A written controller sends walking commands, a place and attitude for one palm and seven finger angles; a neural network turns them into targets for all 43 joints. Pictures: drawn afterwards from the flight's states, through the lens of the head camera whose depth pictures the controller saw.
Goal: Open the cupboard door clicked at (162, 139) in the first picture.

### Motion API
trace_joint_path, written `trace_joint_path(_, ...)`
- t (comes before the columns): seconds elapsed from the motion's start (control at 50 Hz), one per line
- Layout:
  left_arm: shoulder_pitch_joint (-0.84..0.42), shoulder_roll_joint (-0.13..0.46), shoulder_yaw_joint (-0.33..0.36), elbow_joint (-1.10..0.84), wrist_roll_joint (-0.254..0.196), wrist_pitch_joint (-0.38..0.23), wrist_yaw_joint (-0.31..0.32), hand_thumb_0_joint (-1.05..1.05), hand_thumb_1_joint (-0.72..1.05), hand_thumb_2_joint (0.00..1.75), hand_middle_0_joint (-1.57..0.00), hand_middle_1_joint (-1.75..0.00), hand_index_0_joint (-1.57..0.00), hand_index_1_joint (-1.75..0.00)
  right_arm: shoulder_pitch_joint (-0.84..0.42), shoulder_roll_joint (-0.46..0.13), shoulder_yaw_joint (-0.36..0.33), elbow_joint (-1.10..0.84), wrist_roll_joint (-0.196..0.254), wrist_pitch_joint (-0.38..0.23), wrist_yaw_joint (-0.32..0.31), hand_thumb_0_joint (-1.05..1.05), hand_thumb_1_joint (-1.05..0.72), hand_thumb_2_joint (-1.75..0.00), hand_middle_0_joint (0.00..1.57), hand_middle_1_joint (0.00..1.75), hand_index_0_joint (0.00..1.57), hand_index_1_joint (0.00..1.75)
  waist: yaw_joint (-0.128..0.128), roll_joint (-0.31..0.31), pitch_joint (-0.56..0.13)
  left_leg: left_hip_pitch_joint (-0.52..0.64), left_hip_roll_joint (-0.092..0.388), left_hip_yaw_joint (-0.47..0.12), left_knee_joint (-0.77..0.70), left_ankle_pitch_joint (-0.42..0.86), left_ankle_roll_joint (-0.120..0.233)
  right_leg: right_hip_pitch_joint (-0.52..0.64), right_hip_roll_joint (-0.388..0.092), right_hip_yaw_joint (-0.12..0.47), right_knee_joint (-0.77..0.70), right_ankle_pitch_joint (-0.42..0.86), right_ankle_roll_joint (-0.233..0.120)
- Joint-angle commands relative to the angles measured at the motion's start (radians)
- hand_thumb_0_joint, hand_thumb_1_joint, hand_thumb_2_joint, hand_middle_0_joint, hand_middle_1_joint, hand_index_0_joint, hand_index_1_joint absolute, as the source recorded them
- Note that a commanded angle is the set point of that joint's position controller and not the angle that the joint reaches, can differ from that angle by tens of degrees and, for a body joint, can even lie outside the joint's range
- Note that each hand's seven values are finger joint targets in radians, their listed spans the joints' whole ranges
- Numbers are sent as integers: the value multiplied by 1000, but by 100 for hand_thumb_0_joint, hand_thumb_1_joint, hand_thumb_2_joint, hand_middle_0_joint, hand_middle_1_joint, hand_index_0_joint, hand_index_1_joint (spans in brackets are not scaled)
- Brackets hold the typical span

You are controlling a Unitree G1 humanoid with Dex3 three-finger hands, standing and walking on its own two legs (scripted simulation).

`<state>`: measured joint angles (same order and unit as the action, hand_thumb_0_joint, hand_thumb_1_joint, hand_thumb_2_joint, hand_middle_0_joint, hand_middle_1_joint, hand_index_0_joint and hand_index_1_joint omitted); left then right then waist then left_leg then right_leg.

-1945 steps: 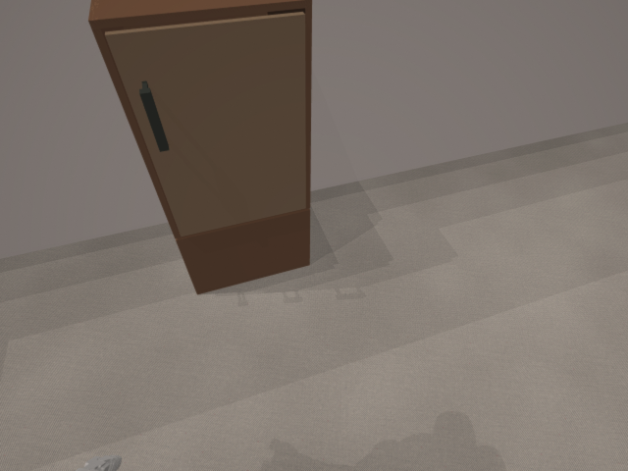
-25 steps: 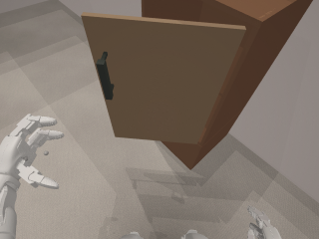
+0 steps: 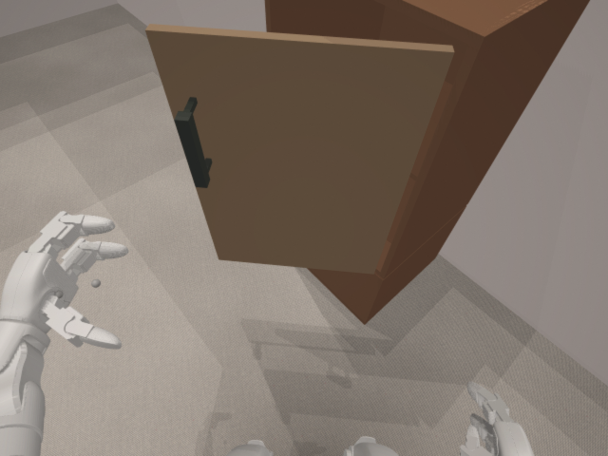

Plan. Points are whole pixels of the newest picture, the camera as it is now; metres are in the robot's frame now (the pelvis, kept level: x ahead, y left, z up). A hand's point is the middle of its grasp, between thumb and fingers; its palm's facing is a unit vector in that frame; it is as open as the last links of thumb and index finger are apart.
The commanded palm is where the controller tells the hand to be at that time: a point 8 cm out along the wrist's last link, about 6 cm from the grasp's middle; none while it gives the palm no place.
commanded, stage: move the hooked fingers beside the handle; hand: left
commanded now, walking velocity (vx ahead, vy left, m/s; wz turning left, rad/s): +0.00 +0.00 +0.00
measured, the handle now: (197, 144) +0.57 +0.21 +0.05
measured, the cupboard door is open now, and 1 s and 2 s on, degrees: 43 43 43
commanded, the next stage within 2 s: none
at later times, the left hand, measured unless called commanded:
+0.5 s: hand (117, 227) +0.38 +0.28 +0.06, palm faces -0.02 -1.00 -0.03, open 14.0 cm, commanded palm +0.36 +0.33 +0.06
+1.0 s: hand (129, 193) +0.45 +0.29 +0.06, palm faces -0.04 -1.00 -0.01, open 14.0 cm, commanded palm +0.44 +0.33 +0.05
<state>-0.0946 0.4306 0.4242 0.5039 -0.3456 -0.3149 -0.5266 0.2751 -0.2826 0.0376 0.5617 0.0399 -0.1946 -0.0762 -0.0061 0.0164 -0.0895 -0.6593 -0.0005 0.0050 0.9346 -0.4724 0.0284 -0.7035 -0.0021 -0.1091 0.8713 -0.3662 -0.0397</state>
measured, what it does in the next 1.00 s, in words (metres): stands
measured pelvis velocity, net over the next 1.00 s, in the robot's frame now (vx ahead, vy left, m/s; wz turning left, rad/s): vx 0.00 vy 0.03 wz -0.04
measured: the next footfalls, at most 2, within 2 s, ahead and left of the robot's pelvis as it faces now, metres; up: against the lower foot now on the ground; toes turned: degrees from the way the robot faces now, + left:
none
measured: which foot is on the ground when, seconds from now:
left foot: down 0.00-1.00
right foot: down 0.00-1.00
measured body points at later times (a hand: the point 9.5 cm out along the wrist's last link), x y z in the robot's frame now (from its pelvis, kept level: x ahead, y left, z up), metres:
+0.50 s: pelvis +0.00 +0.00 -0.01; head +0.09 +0.01 +0.44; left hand +0.38 +0.33 +0.07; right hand +0.08 -0.28 -0.10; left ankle -0.01 +0.10 -0.69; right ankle +0.04 -0.10 -0.69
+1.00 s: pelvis +0.00 +0.03 -0.01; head +0.12 +0.05 +0.42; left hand +0.45 +0.34 +0.06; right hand +0.05 -0.25 -0.11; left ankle -0.01 +0.10 -0.69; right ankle +0.04 -0.10 -0.69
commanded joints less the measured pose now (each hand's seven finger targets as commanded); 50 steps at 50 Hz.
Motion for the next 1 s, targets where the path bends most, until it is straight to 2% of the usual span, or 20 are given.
trace_joint_path(0.0,-323,285,74,-149,-16,-70,-3,0,-50,30,-30,-120,-30,-120,20,-153,-58,-106,8,-40,-17,0,-90,-90,20,30,20,30,-34,60,-253,44,-6,-34,-145,236,-5,209,3,98,-112,133,16)
trace_joint_path(0.02,-333,326,108,-116,-12,-69,-2,0,-50,30,-30,-120,-30,-120,23,-158,-60,-100,10,-34,-20,0,-90,-90,20,30,20,30,-31,49,-245,23,-4,-33,-142,231,-5,213,0,103,-114,129,17)
trace_joint_path(0.1,-414,321,85,-62,0,-69,-9,0,-50,30,-30,-120,-30,-120,33,-156,-59,-95,10,-21,-19,0,-90,-90,20,30,20,30,-36,60,-285,27,-6,-27,-139,249,-3,229,-1,110,-108,157,18)
trace_joint_path(0.18,-395,402,159,17,1,-72,-14,0,-50,30,-30,-120,-30,-120,48,-164,-60,-99,5,-2,-13,0,-90,-90,20,30,20,30,-13,37,-301,-26,-5,-16,-126,281,-2,287,-3,129,-102,206,15)
trace_joint_path(0.22,-462,414,151,57,14,-74,-25,0,-50,30,-30,-120,-30,-120,58,-168,-61,-91,7,10,-12,0,-90,-90,20,30,20,30,-31,54,-289,-38,-3,-11,-122,270,-3,257,-3,128,-98,208,20)
trace_joint_path(0.26,-497,375,114,73,13,-81,-32,0,-50,30,-30,-120,-30,-120,65,-165,-63,-94,10,15,-9,0,-90,-90,20,30,20,30,-41,55,-292,-26,-3,-10,-120,261,1,231,0,127,-100,193,21)
trace_joint_path(0.3,-521,389,123,99,12,-88,-42,0,-50,30,-30,-120,-30,-120,85,-171,-65,-91,7,25,-8,0,-90,-90,20,30,20,30,-42,38,-329,-19,-1,-12,-115,280,3,243,6,127,-90,219,19)
trace_joint_path(0.34,-552,435,150,106,21,-99,-43,0,-50,30,-30,-120,-30,-120,95,-175,-68,-84,5,34,-6,0,-90,-90,20,30,20,30,-36,81,-352,-19,-2,-14,-112,296,1,243,6,125,-79,232,17)
trace_joint_path(0.38,-593,421,128,126,22,-102,-48,0,-50,30,-30,-120,-30,-120,105,-175,-70,-81,5,42,-6,0,-90,-90,20,30,20,30,-49,61,-343,-16,2,-17,-106,306,3,220,11,119,-73,239,15)
trace_joint_path(0.42,-595,463,166,169,28,-101,-49,0,-50,30,-30,-120,-30,-120,119,-181,-72,-75,3,55,-5,0,-90,-90,20,30,20,30,-43,63,-359,-25,2,-15,-103,311,3,226,11,121,-70,247,17)
trace_joint_path(0.5,-644,448,137,175,41,-106,-54,0,-50,30,-30,-120,-30,-120,133,-179,-72,-78,1,74,0,0,-90,-90,20,30,20,30,-50,96,-390,13,5,-17,-103,351,2,202,19,109,-58,267,15)
trace_joint_path(0.52,-668,476,156,202,43,-106,-50,0,-50,30,-30,-120,-30,-120,138,-184,-72,-72,1,80,-1,0,-90,-90,20,30,20,30,-54,75,-368,-3,8,-24,-102,341,2,190,19,106,-59,257,15)
trace_joint_path(0.54,-682,466,144,212,49,-105,-48,0,-50,30,-30,-120,-30,-120,137,-182,-70,-74,1,85,1,0,-90,-90,20,30,20,30,-55,103,-360,-7,7,-24,-105,322,0,172,19,104,-57,232,14)
trace_joint_path(0.62,-727,513,174,258,59,-112,-48,0,-50,30,-30,-120,-30,-120,159,-190,-72,-68,-3,103,0,0,-90,-90,20,30,20,30,-57,89,-393,1,10,-27,-93,355,0,172,22,102,-47,257,12)
trace_joint_path(0.7,-798,485,130,278,80,-119,-45,0,-50,30,-30,-120,-30,-120,176,-190,-72,-64,-7,125,6,0,-90,-90,20,30,20,30,-72,127,-401,59,20,-45,-90,415,-10,103,29,82,-34,246,10)
trace_joint_path(0.74,-831,464,107,302,86,-119,-39,0,-50,30,-30,-120,-30,-120,179,-192,-72,-60,-7,135,8,0,-90,-90,20,30,20,30,-88,109,-382,65,24,-53,-87,398,-11,61,30,74,-36,217,12)
trace_joint_path(0.84,-869,476,110,316,101,-122,-20,0,-50,30,-30,-120,-30,-120,200,-197,-73,-51,-13,159,13,0,-90,-90,20,30,20,30,-82,154,-421,134,32,-77,-77,508,-36,17,32,61,-24,223,10)
trace_joint_path(0.88,-927,480,100,330,111,-122,-6,0,-50,30,-30,-120,-30,-120,209,-198,-71,-44,-16,170,12,0,-90,-90,20,30,20,30,-100,129,-409,121,35,-83,-69,507,-34,-3,35,57,-19,214,9)
trace_joint_path(0.94,-954,506,118,350,124,-126,8,0,-50,30,-30,-120,-30,-120,217,-203,-71,-40,-20,186,14,0,-90,-90,20,30,20,30,-101,142,-413,125,36,-86,-69,493,-39,-15,33,56,-20,201,11)
trace_joint_path(0.98,-987,485,97,352,126,-133,13,0,-50,30,-30,-120,-30,-120,221,-200,-69,-40,-21,192,16,0,-90,-90,20,30,20,30,-110,162,-420,143,37,-91,-63,531,-43,-29,37,53,-15,210,9)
